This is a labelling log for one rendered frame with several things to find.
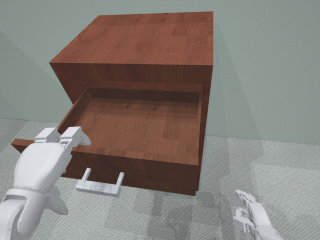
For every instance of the left robot hand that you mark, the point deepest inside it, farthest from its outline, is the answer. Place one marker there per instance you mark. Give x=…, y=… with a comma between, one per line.
x=43, y=162

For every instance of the handle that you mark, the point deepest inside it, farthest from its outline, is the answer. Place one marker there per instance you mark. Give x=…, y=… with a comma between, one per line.
x=99, y=188

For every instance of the right robot hand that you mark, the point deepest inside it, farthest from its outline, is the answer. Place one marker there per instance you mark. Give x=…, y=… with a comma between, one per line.
x=247, y=221

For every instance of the cabinet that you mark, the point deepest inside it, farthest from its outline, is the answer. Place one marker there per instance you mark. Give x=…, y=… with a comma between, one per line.
x=168, y=51

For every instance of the left robot forearm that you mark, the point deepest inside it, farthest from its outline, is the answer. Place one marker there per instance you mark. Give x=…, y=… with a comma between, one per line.
x=20, y=213

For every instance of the right robot forearm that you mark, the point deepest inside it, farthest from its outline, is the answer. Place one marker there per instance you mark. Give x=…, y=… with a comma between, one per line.
x=266, y=232

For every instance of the drawer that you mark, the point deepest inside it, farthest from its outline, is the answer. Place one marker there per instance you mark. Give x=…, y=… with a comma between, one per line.
x=150, y=135

